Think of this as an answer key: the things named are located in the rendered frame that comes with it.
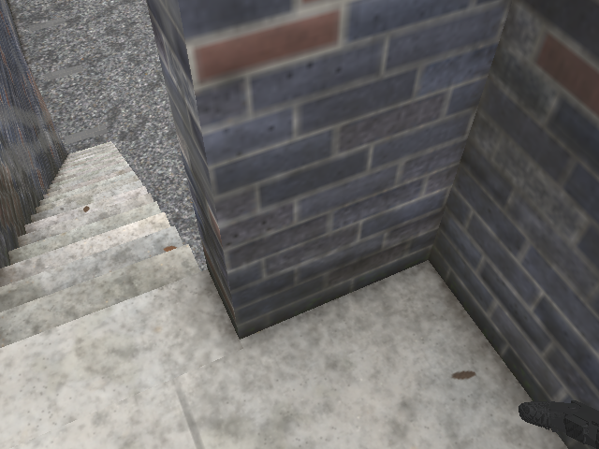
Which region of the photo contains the right robot hand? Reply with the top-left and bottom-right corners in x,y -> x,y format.
519,400 -> 599,449

